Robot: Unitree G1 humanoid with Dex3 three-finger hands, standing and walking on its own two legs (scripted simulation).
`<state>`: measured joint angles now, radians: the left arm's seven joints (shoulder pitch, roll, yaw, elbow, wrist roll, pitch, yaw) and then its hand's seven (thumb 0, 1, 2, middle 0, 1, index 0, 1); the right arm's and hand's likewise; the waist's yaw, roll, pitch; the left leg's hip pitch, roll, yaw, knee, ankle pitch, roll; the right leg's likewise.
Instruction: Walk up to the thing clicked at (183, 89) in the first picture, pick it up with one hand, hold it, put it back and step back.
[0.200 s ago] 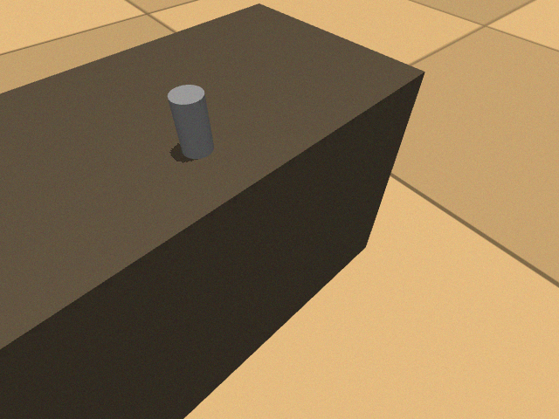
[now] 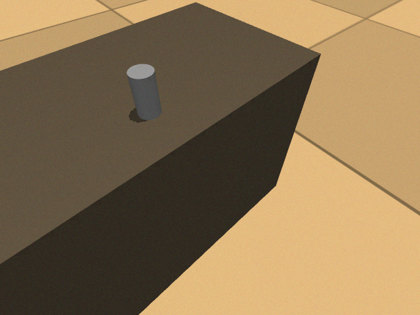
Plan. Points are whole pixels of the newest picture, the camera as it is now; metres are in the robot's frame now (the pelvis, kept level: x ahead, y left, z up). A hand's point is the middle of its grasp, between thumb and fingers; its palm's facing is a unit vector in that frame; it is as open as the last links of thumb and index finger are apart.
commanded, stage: stand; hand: right
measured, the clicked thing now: (145, 93) +0.60 +0.17 +0.08
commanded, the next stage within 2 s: walk up in 0.92 s
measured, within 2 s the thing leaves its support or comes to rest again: neither
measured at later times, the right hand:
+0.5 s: hand out of the picture +0.08 -0.25 -0.16, palm faces -0.04 +0.94 -0.33, open 7.4 cm
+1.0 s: hand out of the picture +0.07 -0.26 -0.16, palm faces -0.08 +0.94 -0.33, open 7.4 cm
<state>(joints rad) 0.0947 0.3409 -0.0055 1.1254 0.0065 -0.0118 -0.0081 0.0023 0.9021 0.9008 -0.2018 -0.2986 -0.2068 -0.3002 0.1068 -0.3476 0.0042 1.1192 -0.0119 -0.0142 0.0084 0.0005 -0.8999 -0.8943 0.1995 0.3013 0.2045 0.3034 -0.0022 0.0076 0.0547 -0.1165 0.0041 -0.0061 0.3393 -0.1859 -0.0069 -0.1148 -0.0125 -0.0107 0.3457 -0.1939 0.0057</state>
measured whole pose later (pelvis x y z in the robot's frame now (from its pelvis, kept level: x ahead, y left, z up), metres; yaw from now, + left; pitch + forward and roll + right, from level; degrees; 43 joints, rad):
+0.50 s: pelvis +0.00 +0.00 +0.00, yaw +0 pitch -2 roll +0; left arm 0.10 0.34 0.00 1.13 0.01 -0.01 -0.01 0.00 0.90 0.90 -0.20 -0.30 -0.21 -0.30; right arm 0.11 -0.35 0.01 1.12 -0.01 -0.01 0.01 0.00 -0.90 -0.89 0.20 0.30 0.20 0.30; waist 0.00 0.01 0.05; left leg -0.11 0.00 -0.01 0.33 -0.18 -0.01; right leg -0.10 -0.01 -0.01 0.33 -0.19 0.01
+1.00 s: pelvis +0.00 +0.00 -0.01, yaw +4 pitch -2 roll +0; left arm 0.11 0.36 0.03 1.05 0.03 -0.01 -0.03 0.00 0.90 0.90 -0.20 -0.30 -0.21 -0.30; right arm 0.19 -0.37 -0.03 1.05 -0.02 0.01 0.04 0.00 -0.90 -0.89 0.20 0.30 0.21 0.30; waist -0.01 0.01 0.06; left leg -0.18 -0.01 -0.07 0.45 -0.24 0.01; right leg -0.15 -0.02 -0.06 0.45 -0.30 -0.02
